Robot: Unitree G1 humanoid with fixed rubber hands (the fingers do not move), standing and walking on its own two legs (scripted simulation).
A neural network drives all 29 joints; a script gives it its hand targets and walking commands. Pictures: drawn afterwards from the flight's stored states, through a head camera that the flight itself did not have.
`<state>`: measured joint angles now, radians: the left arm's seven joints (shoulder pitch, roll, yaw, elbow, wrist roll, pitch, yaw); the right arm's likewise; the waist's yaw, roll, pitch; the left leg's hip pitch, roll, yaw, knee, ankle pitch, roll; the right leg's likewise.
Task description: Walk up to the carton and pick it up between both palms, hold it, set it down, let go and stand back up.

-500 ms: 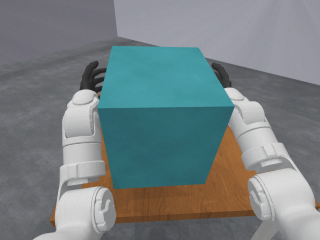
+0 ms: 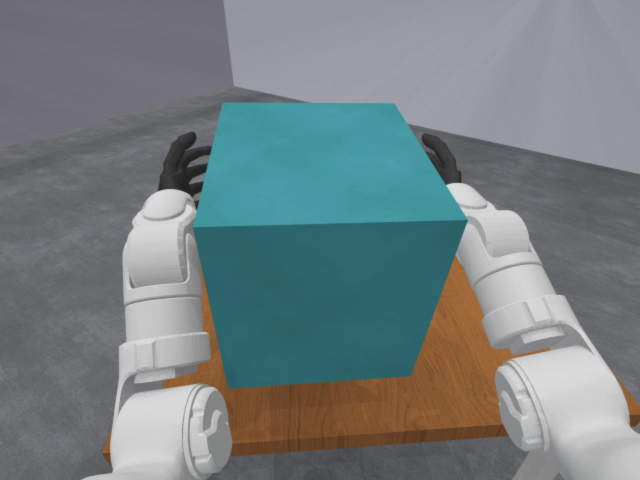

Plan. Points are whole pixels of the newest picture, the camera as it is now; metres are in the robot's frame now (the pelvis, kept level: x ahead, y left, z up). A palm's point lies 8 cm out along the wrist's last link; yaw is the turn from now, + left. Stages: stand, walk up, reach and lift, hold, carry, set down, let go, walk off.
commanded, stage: hold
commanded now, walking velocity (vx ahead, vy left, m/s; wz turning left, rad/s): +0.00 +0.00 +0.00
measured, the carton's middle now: (315, 238) +0.35 +0.00 +0.21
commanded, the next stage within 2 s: set down in 1.18 s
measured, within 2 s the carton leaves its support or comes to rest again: neither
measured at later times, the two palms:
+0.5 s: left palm (179, 195) +0.37 +0.15 +0.26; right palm (443, 189) +0.36 -0.16 +0.26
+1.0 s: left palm (174, 198) +0.36 +0.16 +0.26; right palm (440, 189) +0.36 -0.15 +0.26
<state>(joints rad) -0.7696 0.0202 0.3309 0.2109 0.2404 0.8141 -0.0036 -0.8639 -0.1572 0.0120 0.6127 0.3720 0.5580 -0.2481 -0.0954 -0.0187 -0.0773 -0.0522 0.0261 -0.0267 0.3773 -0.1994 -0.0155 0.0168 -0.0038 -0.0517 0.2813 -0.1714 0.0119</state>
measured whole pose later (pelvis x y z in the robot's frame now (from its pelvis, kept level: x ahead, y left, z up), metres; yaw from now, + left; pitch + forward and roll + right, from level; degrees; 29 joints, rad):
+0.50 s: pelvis -0.01 +0.00 +0.00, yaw +0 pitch -5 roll -1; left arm -0.82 0.04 0.32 0.29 0.23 0.79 0.01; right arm -0.91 -0.16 0.00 0.68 0.36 0.53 -0.23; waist -0.08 -0.04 -0.11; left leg -0.10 0.03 -0.02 0.36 -0.18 -0.02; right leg -0.04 0.00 -0.05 0.28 -0.15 0.01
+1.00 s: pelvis +0.00 +0.00 +0.00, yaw +0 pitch -7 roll -1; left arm -0.81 0.03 0.36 0.26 0.24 0.81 0.00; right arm -0.90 -0.15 -0.01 0.66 0.36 0.55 -0.24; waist -0.08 -0.04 -0.09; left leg -0.07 0.03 -0.03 0.37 -0.19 -0.02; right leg -0.01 0.00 -0.05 0.28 -0.16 0.01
